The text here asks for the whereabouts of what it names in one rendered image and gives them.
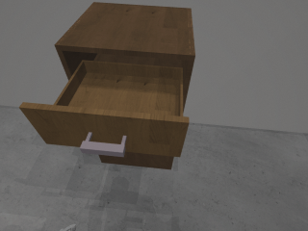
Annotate cabinet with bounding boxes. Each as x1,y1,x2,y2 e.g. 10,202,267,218
55,2,195,170

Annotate drawer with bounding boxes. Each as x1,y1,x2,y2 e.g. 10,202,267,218
19,60,190,158

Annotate handle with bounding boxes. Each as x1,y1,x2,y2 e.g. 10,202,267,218
80,132,127,157

